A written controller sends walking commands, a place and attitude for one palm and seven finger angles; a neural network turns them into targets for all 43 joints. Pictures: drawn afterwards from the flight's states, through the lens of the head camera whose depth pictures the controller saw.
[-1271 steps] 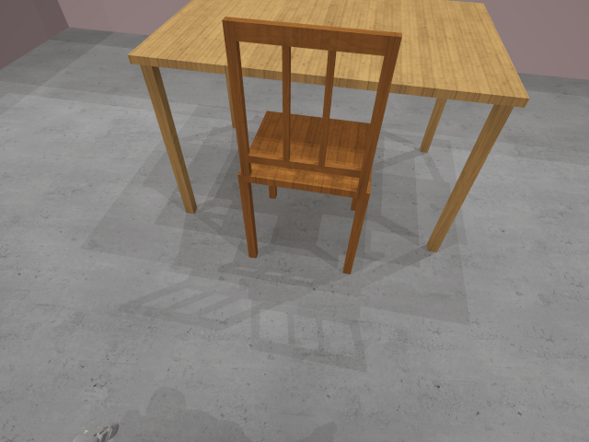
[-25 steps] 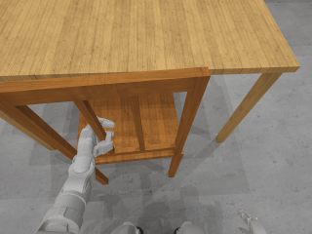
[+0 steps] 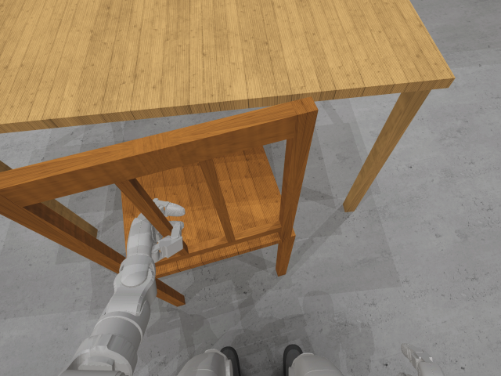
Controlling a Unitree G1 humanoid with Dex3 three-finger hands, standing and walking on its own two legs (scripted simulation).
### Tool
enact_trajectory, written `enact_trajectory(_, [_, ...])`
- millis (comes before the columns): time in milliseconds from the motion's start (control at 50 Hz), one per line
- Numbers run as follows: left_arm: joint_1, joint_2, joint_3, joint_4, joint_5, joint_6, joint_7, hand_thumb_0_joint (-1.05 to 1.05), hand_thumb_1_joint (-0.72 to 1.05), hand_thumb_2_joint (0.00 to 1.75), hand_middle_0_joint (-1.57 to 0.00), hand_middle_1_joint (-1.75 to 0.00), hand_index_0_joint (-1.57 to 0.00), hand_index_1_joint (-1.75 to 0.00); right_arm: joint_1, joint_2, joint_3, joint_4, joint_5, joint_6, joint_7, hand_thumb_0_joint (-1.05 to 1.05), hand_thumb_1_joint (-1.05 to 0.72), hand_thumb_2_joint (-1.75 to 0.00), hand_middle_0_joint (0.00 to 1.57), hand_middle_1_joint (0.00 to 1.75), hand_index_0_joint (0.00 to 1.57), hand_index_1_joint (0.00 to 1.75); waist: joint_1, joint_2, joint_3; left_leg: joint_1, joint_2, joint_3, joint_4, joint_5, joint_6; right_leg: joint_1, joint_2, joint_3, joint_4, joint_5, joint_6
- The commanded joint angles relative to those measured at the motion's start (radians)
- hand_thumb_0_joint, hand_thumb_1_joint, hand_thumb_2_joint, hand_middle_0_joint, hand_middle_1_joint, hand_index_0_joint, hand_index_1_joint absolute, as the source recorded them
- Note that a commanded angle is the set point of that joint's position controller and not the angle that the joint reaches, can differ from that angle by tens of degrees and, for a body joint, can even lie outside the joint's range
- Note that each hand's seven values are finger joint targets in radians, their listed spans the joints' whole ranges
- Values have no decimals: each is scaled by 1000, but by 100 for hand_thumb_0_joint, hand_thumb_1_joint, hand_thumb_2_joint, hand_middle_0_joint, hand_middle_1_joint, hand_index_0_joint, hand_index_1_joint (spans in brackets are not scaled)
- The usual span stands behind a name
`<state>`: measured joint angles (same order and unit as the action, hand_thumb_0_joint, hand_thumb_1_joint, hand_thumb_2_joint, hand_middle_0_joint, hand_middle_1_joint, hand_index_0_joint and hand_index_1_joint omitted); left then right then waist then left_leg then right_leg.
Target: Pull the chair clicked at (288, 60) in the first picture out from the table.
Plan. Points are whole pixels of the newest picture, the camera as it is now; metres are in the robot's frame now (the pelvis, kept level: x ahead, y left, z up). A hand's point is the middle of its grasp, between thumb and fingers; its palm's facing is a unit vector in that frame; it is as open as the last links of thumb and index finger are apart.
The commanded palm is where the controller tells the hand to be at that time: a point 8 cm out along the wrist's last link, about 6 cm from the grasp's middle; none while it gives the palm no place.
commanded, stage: step backward, pulling the chair out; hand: left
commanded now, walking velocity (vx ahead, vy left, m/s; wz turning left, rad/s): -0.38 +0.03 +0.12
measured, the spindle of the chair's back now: (161, 223) +0.36 +0.17 -0.05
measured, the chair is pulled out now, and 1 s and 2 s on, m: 0.09 0.21 0.31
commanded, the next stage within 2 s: none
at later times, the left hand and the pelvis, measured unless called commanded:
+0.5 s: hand (178, 277) +0.27 +0.13 -0.07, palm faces +0.09 -0.97 -0.20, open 5.2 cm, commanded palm +0.25 +0.18 -0.07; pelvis -0.06 -0.02 +0.00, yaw -1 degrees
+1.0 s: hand (175, 311) +0.22 +0.13 -0.07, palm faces +0.00 -0.98 -0.20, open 5.1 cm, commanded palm +0.19 +0.19 -0.07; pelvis -0.12 +0.00 -0.01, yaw +3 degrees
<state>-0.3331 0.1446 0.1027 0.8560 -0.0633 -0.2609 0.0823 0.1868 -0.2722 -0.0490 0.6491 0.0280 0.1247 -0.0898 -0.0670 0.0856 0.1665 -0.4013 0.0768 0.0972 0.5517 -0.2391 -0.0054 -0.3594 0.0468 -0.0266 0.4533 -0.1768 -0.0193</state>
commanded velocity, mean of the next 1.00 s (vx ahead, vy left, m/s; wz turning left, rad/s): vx -0.38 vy -0.05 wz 0.10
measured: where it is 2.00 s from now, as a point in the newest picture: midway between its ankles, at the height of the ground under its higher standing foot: outside the picture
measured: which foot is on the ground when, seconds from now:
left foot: down 0.00-0.40, up 0.42-0.64, down 0.66-1.00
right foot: down 0.00-1.00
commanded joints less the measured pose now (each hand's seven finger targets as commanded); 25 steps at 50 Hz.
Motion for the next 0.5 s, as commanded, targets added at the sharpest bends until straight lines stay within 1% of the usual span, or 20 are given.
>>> enact_trajectory(0, [-147, 226, -14, -170, 61, -39, 24, 0, 90, 90, -50, -145, -50, -145, 40, -109, -31, -105, 7, -29, -18, 0, -90, -90, 20, 30, 20, 30, 20, -129, -477, 185, 7, -87, -12, 22, 2, 214, -243, 113, -38, 574, 35])
enact_trajectory(40, [-146, 211, -32, -187, 57, -45, 19, 0, 90, 90, -50, -145, -50, -145, 33, -115, -29, -114, 4, -32, -19, 0, -90, -90, 20, 30, 20, 30, 20, -91, -465, 245, 41, -118, -98, 187, 21, 155, -188, 74, -23, 406, 49])
enact_trajectory(60, [-126, 216, -24, -197, 57, -48, 17, 0, 90, 90, -50, -145, -50, -145, 27, -127, -32, -113, -1, -34, -21, 0, -90, -90, 20, 30, 20, 30, 29, -29, -454, 286, 88, -166, -157, 295, 46, 108, -135, 46, 2, 273, 57])
enact_trajectory(80, [-107, 190, -37, -204, 56, -46, 14, 0, 90, 90, -50, -145, -50, -145, 23, -116, -29, -117, -6, -35, -14, 0, -90, -90, 20, 30, 20, 30, 38, 42, -463, 302, 131, -212, -185, 360, 72, 93, -92, 34, 41, 147, 52])
enact_trajectory(140, [-129, 150, -61, -227, 66, -46, 8, 0, 90, 90, -50, -145, -50, -145, 16, -96, -25, -116, -27, -47, 8, 0, -90, -90, 20, 30, 20, 30, 49, 195, -428, 313, 214, -273, -254, 347, 112, 21, -58, 21, 152, -197, 12])
enact_trajectory(160, [-133, 177, -39, -234, 69, -45, 13, 0, 90, 90, -50, -145, -50, -145, 22, -99, -27, -110, -32, -52, 11, 0, -90, -90, 20, 30, 20, 30, 52, 200, -424, 311, 226, -292, -271, 315, 120, 10, -51, 21, 175, -243, 6])
enact_trajectory(180, [-138, 158, -51, -233, 69, -44, 14, 0, 90, 90, -50, -145, -50, -145, 26, -95, -25, -109, -31, -62, 15, 0, -90, -90, 20, 30, 20, 30, 55, 217, -418, 329, 232, -274, -243, 356, 125, 1, -58, 24, 170, -244, -1])
enact_trajectory(220, [-158, 158, -53, -229, 75, -47, 12, 0, 90, 90, -50, -145, -50, -145, 58, -92, -23, -94, -30, -84, 19, 0, -90, -90, 20, 30, 20, 30, 42, 158, -431, 406, 231, -241, -173, 484, 129, 3, -59, 22, 107, -168, 3])
enact_trajectory(240, [-167, 156, -56, -214, 76, -49, 10, 0, 90, 90, -50, -145, -50, -145, 69, -93, -25, -87, -28, -93, 18, 0, -90, -90, 20, 30, 20, 30, 34, 131, -428, 412, 227, -233, -147, 499, 124, 13, -59, 20, 65, -131, 5])
enact_trajectory(260, [-169, 195, -26, -201, 80, -51, 10, 0, 90, 90, -50, -145, -50, -145, 79, -101, -28, -76, -31, -97, 14, 0, -90, -90, 20, 30, 20, 30, 34, 94, -421, 403, 221, -230, -129, 495, 118, 38, -61, 23, 16, -76, 9])
enact_trajectory(280, [-188, 181, -42, -194, 84, -48, 7, 0, 90, 90, -50, -145, -50, -145, 66, -98, -28, -76, -29, -100, 12, 0, -90, -90, 20, 30, 20, 30, 29, 77, -406, 367, 211, -220, -110, 467, 106, 65, -73, 28, -17, 1, 7])
enact_trajectory(320, [-233, 184, -48, -186, 85, -51, 3, 0, 90, 90, -50, -145, -50, -145, 50, -98, -31, -73, -23, -106, 1, 0, -90, -90, 20, 30, 20, 30, 24, 26, -391, 256, 154, -177, -91, 269, 75, 130, -100, 42, -60, 139, -2])
enact_trajectory(340, [-234, 203, -29, -177, 81, -57, 4, 0, 90, 90, -50, -145, -50, -145, 41, -93, -34, -76, -19, -109, -4, 0, -90, -90, 20, 30, 20, 30, 24, -12, -368, 188, 111, -151, -82, 86, 54, 128, -134, 76, -80, 130, -16])
enact_trajectory(360, [-219, 259, 10, -157, 81, -59, 11, 0, 90, 90, -50, -145, -50, -145, 33, -100, -36, -77, -18, -110, -10, 0, -90, -90, 20, 30, 20, 30, 27, -63, -319, 132, 59, -125, -48, -119, 32, 81, -182, 126, -115, 50, -38])
enact_trajectory(380, [-219, 250, -1, -143, 72, -60, 17, 0, 90, 90, -50, -145, -50, -145, 45, -87, -37, -67, -6, -113, -8, 0, -90, -90, 20, 30, 20, 30, 26, -138, -339, 156, 5, -86, 59, -196, 7, 17, -262, 214, -169, -61, -54])
enact_trajectory(400, [-232, 243, -6, -139, 72, -65, 23, 0, 90, 90, -50, -145, -50, -145, 47, -82, -38, -49, 0, -119, -6, 0, -90, -90, 20, 30, 20, 30, 39, -171, -365, 184, -37, -75, 216, -194, -9, -20, -331, 277, -222, -86, -67])
enact_trajectory(420, [-239, 228, -12, -134, 79, -64, 26, 0, 90, 90, -50, -145, -50, -145, 28, -77, -33, -44, -2, -128, -5, 0, -90, -90, 20, 30, 20, 30, 58, -171, -383, 120, -48, -124, 321, -225, -10, 33, -360, 294, -213, 11, -83])
enact_trajectory(440, [-243, 229, -3, -137, 83, -59, 29, 0, 90, 90, -50, -145, -50, -145, 10, -64, -22, -39, -5, -137, -2, 0, -90, -90, 20, 30, 20, 30, 67, -150, -421, 42, -49, -165, 351, -250, -12, 137, -384, 301, -163, 174, -102])
enact_trajectory(460, [-220, 259, 26, -129, 86, -47, 33, 0, 90, 90, -50, -145, -50, -145, 11, -76, -19, -27, -7, -139, -3, 0, -90, -90, 20, 30, 20, 30, 71, -129, -459, 19, -55, -192, 340, -254, -17, 209, -398, 295, -116, 317, -124])
enact_trajectory(480, [-201, 246, 24, -113, 82, -33, 35, 0, 90, 90, -50, -145, -50, -145, 8, -73, -14, -21, -2, -138, -1, 0, -90, -90, 20, 30, 20, 30, 68, -126, -477, -7, -45, -216, 299, -250, -20, 277, -395, 254, -56, 444, -136])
